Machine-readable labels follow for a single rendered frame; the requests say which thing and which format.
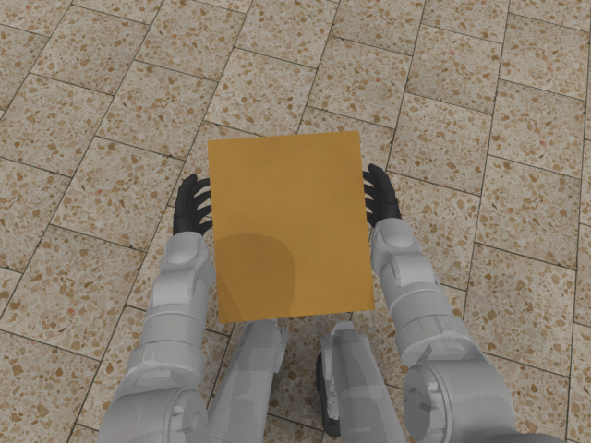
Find left robot thigh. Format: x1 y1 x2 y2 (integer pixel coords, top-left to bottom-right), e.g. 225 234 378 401
207 319 289 443

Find carton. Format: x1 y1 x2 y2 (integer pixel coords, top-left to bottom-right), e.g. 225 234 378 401
207 131 375 324

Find right robot hand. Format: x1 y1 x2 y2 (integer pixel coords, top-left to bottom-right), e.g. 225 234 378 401
362 163 402 228

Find left robot hand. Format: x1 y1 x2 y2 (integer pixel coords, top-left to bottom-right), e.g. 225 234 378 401
173 174 212 236

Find robot right upper arm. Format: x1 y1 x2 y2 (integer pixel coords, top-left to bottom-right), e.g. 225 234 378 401
403 360 567 443

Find left robot forearm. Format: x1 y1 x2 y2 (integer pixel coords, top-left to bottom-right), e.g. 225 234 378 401
97 232 216 443

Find robot right shin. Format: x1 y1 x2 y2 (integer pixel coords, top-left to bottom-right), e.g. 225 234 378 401
325 321 370 418

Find robot left upper arm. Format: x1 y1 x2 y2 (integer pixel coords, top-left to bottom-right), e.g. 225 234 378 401
98 386 211 443

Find right robot forearm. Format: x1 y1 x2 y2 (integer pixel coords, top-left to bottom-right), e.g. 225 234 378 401
370 218 515 424

